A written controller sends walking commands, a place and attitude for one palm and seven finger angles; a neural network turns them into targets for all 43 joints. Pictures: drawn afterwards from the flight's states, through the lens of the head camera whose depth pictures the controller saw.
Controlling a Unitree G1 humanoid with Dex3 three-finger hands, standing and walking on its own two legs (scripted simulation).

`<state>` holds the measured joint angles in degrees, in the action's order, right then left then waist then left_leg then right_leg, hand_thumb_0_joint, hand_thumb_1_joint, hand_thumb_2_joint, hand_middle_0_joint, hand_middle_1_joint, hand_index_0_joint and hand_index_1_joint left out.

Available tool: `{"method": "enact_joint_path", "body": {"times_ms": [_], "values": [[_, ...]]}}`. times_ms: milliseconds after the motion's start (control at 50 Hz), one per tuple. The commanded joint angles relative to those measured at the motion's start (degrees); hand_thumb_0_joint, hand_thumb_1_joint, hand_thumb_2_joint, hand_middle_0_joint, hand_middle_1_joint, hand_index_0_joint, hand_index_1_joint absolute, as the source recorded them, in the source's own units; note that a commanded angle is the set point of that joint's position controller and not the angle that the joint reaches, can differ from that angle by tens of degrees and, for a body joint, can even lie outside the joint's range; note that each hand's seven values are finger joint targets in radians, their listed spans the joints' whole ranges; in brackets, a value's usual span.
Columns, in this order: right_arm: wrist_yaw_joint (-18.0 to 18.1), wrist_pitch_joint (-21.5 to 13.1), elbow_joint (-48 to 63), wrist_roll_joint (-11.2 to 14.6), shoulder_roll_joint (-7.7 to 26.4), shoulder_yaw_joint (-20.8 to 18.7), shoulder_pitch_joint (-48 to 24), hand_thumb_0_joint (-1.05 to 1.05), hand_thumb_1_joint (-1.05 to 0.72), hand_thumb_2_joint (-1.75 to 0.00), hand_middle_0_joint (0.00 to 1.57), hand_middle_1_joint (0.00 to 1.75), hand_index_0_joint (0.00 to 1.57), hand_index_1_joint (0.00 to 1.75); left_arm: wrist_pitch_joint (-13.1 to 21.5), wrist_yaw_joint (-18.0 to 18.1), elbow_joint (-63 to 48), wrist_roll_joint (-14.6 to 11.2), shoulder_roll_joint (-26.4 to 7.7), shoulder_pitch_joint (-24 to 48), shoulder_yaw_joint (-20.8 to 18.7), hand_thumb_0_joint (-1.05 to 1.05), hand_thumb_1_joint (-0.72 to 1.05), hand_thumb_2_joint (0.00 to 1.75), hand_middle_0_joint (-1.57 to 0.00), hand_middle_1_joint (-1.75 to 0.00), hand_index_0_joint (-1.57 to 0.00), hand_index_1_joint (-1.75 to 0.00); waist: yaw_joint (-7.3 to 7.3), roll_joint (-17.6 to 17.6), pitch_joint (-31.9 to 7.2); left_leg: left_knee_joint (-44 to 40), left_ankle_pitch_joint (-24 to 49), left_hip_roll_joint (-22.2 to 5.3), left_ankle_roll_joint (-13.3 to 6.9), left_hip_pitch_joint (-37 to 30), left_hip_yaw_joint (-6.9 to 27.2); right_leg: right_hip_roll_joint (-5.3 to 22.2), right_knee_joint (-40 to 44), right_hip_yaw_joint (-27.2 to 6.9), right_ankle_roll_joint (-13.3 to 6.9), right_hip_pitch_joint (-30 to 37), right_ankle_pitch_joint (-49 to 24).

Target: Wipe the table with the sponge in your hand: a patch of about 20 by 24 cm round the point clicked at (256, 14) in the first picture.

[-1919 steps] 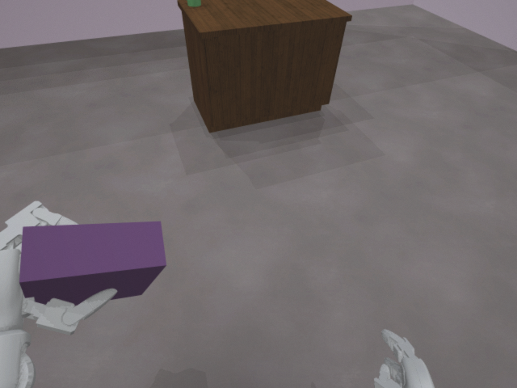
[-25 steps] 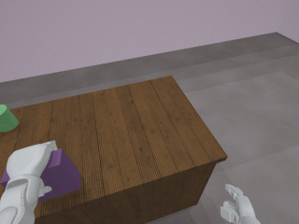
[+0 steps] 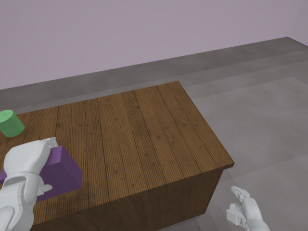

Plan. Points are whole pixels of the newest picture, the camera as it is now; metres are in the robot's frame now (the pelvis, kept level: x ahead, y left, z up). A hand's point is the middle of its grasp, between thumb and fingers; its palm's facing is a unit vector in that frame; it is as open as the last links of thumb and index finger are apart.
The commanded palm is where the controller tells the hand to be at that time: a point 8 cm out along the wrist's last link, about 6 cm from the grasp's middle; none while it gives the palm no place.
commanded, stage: lift the sponge slowly off the table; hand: left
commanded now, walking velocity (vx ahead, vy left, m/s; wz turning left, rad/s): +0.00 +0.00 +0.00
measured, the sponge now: (50, 179) +0.20 +0.33 +0.02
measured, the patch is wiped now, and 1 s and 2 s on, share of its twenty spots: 1.00 1.00 1.00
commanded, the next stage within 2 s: bring the sponge back beside the body in 0.30 s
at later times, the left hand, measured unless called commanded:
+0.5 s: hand (40, 165) +0.21 +0.33 +0.08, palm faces -0.01 -0.09 -1.00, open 9.8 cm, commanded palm +0.19 +0.33 +0.15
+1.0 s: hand (42, 168) +0.20 +0.31 +0.09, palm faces +0.01 -0.12 -0.99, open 9.8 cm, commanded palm +0.17 +0.31 +0.16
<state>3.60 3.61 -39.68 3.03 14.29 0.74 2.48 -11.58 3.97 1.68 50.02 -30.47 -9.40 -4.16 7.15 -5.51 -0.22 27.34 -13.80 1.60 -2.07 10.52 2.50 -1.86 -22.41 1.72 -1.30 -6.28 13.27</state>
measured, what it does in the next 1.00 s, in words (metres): stands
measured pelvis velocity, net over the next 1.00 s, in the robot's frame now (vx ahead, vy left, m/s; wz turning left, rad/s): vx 0.00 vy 0.00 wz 0.00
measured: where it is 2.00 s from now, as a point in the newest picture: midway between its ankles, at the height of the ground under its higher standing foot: outside the picture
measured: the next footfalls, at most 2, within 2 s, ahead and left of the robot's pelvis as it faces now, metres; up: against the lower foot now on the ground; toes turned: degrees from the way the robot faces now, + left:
none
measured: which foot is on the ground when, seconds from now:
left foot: down 0.00-1.00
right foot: down 0.00-1.00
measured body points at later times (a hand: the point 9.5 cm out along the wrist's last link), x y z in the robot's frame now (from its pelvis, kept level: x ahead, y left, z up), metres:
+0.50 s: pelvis +0.00 +0.00 +0.00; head -0.01 -0.03 +0.45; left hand +0.21 +0.33 +0.13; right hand +0.24 -0.21 -0.08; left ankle +0.01 +0.10 -0.74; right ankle -0.01 -0.11 -0.74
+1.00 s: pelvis +0.00 +0.00 +0.00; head -0.02 -0.03 +0.45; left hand +0.19 +0.32 +0.14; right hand +0.25 -0.20 -0.07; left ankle +0.01 +0.10 -0.74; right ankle -0.01 -0.11 -0.74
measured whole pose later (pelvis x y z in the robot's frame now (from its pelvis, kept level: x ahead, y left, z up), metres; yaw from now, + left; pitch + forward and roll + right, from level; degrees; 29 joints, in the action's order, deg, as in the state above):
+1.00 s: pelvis +0.00 +0.00 +0.00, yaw +0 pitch -5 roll -1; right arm 3.4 4.0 -38.4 3.1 15.3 1.8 1.0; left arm -18.2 -0.8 -8.5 48.5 -30.8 -12.0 -2.1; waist 7.7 -6.1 0.6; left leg 25.9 -13.2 1.6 -2.0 8.1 2.4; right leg -1.9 -21.2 1.4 -1.4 -4.0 12.7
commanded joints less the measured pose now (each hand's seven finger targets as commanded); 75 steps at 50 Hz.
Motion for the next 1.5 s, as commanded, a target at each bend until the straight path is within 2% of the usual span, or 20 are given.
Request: {"method": "enact_joint_path", "body": {"times_ms": [0, 80, 100, 200, 240, 320, 380, 420, 440, 580, 620, 700, 760, 940, 1000, 1120, 1260, 1380, 1400, 1480], "values": [[0.33, -2.98, 9.60, 0.05, 7.14, -1.72, -11.96, 0.00, -0.90, -0.90, 0.20, 0.30, 0.20, 0.30, -1.38, 1.36, -12.31, 0.69, -17.74, 14.34, -10.31, 0.00, 0.10, 1.30, -1.20, -1.60, -1.20, -1.60, -0.66, -1.50, -8.63, -4.56, 10.74, 0.26, -0.92, -4.03, 4.05, -0.28, 4.17, -5.06, -3.55, 0.35, -6.41], [0.25, -3.14, 10.01, -0.12, 6.97, -1.68, -11.57, 0.00, -0.90, -0.90, 0.20, 0.30, 0.20, 0.30, -1.02, -0.44, -13.71, 0.93, -16.21, 14.48, -8.25, 0.00, 0.10, 1.30, -1.20, -1.60, -1.20, -1.60, -0.81, -1.17, -10.54, -4.13, 13.38, 0.26, -1.15, -5.61, 3.87, 0.08, 4.09, -4.21, -3.34, 1.14, -9.48], [0.33, -3.47, 10.33, -0.15, 6.84, -1.40, -12.27, 0.00, -0.90, -0.90, 0.20, 0.30, 0.20, 0.30, -0.77, -0.62, -15.33, 0.40, -16.90, 14.15, -9.06, 0.00, 0.10, 1.30, -1.20, -1.60, -1.20, -1.60, -0.61, -2.77, -10.02, -4.35, 13.27, 0.24, -1.19, -6.12, 4.19, -0.25, 4.25, -5.01, -3.59, 1.25, -9.18], [0.10, -3.18, 9.97, -0.19, 7.17, -1.48, -12.06, 0.00, -0.90, -0.90, 0.20, 0.30, 0.20, 0.30, -0.79, -0.81, -15.73, 0.58, -18.59, 13.63, -11.01, 0.00, 0.10, 1.30, -1.20, -1.60, -1.20, -1.60, -0.43, -1.50, -9.55, -4.46, 14.07, 0.05, -1.00, -5.80, 4.36, -0.35, 4.29, -5.29, -3.73, 1.56, -9.89], [-0.16, -3.07, 10.21, -0.19, 6.96, -1.58, -11.41, 0.00, -0.90, -0.90, 0.20, 0.30, 0.20, 0.30, -1.20, -0.90, -14.83, 0.45, -16.11, 11.10, -9.35, 0.00, 0.10, 1.30, -1.20, -1.60, -1.20, -1.60, -0.40, -0.72, -9.24, -4.57, 14.33, -0.06, -0.90, -5.02, 4.02, -0.09, 4.06, -4.15, -3.42, 1.58, -10.11], [-0.24, -2.61, 10.30, -0.30, 7.36, -1.50, -12.03, 0.00, -0.90, -0.90, 0.20, 0.30, 0.20, 0.30, -2.42, -0.80, -14.42, 0.45, -16.86, 10.40, -10.11, 0.00, 0.10, 1.30, -1.20, -1.60, -1.20, -1.60, 0.15, -0.67, -9.12, -4.40, 14.04, 0.24, -1.07, -4.87, 3.80, -0.18, 4.06, -4.52, -3.55, 1.79, -10.57], [-0.03, -2.46, 9.97, 0.02, 7.45, -1.63, -11.77, 0.00, -0.90, -0.90, 0.20, 0.30, 0.20, 0.30, -2.32, -0.90, -14.23, 0.93, -17.13, 14.10, -9.27, 0.00, 0.10, 1.30, -1.20, -1.60, -1.20, -1.60, -0.85, -0.25, -9.45, -4.59, 13.35, 0.00, -0.91, -4.64, 3.69, 0.06, 4.10, -4.30, -3.22, 1.06, -9.44], [0.19, -3.08, 10.52, -0.28, 7.24, -1.43, -12.13, 0.00, -0.90, -0.90, 0.20, 0.30, 0.20, 0.30, -1.84, -0.79, -16.22, 0.86, -17.87, 12.99, -10.20, 0.00, 0.10, 1.30, -1.20, -1.60, -1.20, -1.60, 0.16, -1.41, -11.12, -4.23, 14.11, 0.33, -1.31, -6.05, 4.01, -0.23, 3.99, -4.30, -3.61, 2.33, -10.12], [0.20, -3.26, 10.36, -0.11, 6.94, -1.50, -11.86, 0.00, -0.90, -0.90, 0.20, 0.30, 0.20, 0.30, -1.44, -0.75, -16.88, 0.62, -17.00, 13.14, -9.32, 0.00, 0.10, 1.30, -1.20, -1.60, -1.20, -1.60, -0.72, -1.00, -11.15, -4.01, 14.46, 0.20, -1.19, -6.07, 3.69, 0.00, 3.94, -4.48, -3.30, 2.07, -10.82], [0.26, -3.28, 10.10, -0.10, 7.00, -1.46, -12.15, 0.00, -0.90, -0.90, 0.20, 0.30, 0.20, 0.30, -2.59, -0.58, -16.43, 0.72, -16.01, 13.80, -8.18, 0.00, 0.10, 1.30, -1.20, -1.60, -1.20, -1.60, -0.82, -0.78, -8.93, -4.93, 12.56, -0.05, -0.95, -5.22, 3.93, 0.04, 4.50, -4.39, -3.24, 1.10, -8.26], [0.12, -3.52, 10.41, -0.32, 7.02, -1.15, -12.87, 0.00, -0.90, -0.90, 0.20, 0.30, 0.20, 0.30, -3.11, -0.44, -17.49, 0.80, -17.28, 13.11, -9.63, 0.00, 0.10, 1.30, -1.20, -1.60, -1.20, -1.60, 0.34, -2.08, -10.09, -5.02, 13.17, 0.14, -0.98, -5.57, 4.30, -0.27, 4.15, -4.52, -3.77, 2.51, -8.92], [-0.62, -3.12, 10.64, -0.41, 6.99, -1.15, -13.75, 0.00, -0.90, -0.90, 0.20, 0.30, 0.20, 0.30, -4.12, -0.45, -20.36, -0.13, -18.08, 8.97, -11.50, 0.00, 0.10, 1.30, -1.20, -1.60, -1.20, -1.60, 0.62, -0.41, -10.64, -4.32, 16.19, 0.27, -0.76, -5.31, 4.20, -0.01, 3.32, -6.35, -3.72, 4.22, -14.15], [-0.71, -2.40, 10.64, -0.27, 7.44, -1.15, -13.22, 0.00, -0.90, -0.90, 0.20, 0.30, 0.20, 0.30, -5.77, -1.26, -18.60, -0.30, -16.15, 8.03, -9.42, 0.00, 0.10, 1.30, -1.20, -1.60, -1.20, -1.60, 0.03, 1.36, -9.24, -4.11, 15.01, 0.15, -0.90, -4.58, 3.67, 0.12, 3.71, -5.40, -3.24, 2.78, -13.31], [0.06, -3.37, 11.39, -0.01, 6.30, -0.63, -14.04, 0.00, -0.90, -0.90, 0.20, 0.30, 0.20, 0.30, -5.43, -1.96, -23.73, 0.50, -14.07, 11.82, -5.89, 0.00, 0.10, 1.30, -1.20, -1.60, -1.20, -1.60, -0.92, -1.42, -8.37, -5.05, 11.13, -0.38, -1.12, -5.97, 4.47, -0.13, 4.53, -5.16, -3.26, 0.58, -6.30], [0.01, -3.58, 11.33, -0.24, 6.51, -0.50, -15.39, 0.00, -0.90, -0.90, 0.20, 0.30, 0.20, 0.30, -5.22, -1.36, -26.16, 1.04, -16.37, 12.16, -8.21, 0.00, 0.10, 1.30, -1.20, -1.60, -1.20, -1.60, 0.04, -2.47, -9.44, -5.53, 12.25, -0.46, -0.97, -6.59, 5.18, -0.51, 4.32, -6.98, -3.89, 2.05, -7.58], [-0.69, -3.05, 11.16, -0.39, 6.37, -0.24, -16.15, 0.00, -0.90, -0.90, 0.20, 0.30, 0.20, 0.30, -8.37, -0.95, -24.64, 1.06, -13.74, 8.63, -6.82, 0.00, 0.10, 1.30, -1.20, -1.60, -1.20, -1.60, 0.92, -1.53, -7.76, -5.91, 12.01, -0.46, -0.74, -5.05, 4.75, -0.51, 4.30, -5.85, -3.87, 2.00, -7.03], [-0.99, -2.65, 11.86, -0.26, 6.34, 0.11, -17.27, 0.00, -0.90, -0.90, 0.20, 0.30, 0.20, 0.30, -11.32, -2.67, -26.96, 1.10, -11.91, 7.58, -3.87, 0.00, 0.10, 1.30, -1.20, -1.60, -1.20, -1.60, 0.69, -0.33, -8.36, -6.12, 11.10, -0.57, -0.93, -4.98, 4.55, -0.28, 4.22, -5.95, -3.56, 1.99, -6.57], [-1.01, -2.65, 12.17, -0.24, 5.85, 0.11, -17.47, 0.00, -0.90, -0.90, 0.20, 0.30, 0.20, 0.30, -11.03, -2.66, -30.45, 1.48, -12.18, 7.18, -4.18, 0.00, 0.10, 1.30, -1.20, -1.60, -1.20, -1.60, 0.34, 0.53, -8.19, -5.49, 10.60, -0.51, -0.90, -4.99, 4.40, -0.07, 4.30, -7.10, -3.36, 1.38, -5.63], [-0.98, -2.94, 12.41, -0.26, 5.93, 0.32, -18.49, 0.00, -0.90, -0.90, 0.20, 0.30, 0.20, 0.30, -10.95, -2.44, -32.16, 1.65, -13.10, 8.27, -4.91, 0.00, 0.10, 1.30, -1.20, -1.60, -1.20, -1.60, 0.52, -1.14, -7.84, -5.87, 9.71, -0.64, -0.89, -5.06, 4.95, -0.61, 4.32, -8.44, -3.86, 1.28, -4.63], [-1.13, -2.94, 12.22, -0.26, 5.58, 0.04, -17.78, 0.00, -0.90, -0.90, 0.20, 0.30, 0.20, 0.30, -11.16, -1.91, -32.54, 1.43, -11.22, 6.15, -3.71, 0.00, 0.10, 1.30, -1.20, -1.60, -1.20, -1.60, 0.62, -0.35, -8.57, -5.32, 11.29, -0.53, -0.82, -5.52, 4.34, -0.07, 4.15, -7.47, -3.47, 1.52, -6.30]]}}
